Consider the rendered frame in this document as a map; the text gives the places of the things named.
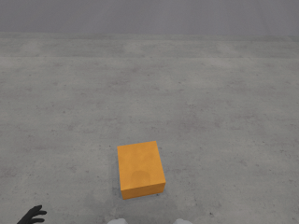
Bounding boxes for left robot hand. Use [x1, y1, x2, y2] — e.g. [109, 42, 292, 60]
[17, 205, 47, 224]

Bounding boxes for carton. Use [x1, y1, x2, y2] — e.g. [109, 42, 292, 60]
[117, 141, 166, 200]

